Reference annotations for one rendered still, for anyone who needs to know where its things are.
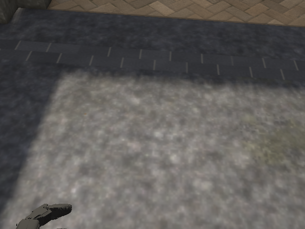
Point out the robot left hand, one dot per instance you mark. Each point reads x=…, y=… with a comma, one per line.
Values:
x=43, y=214

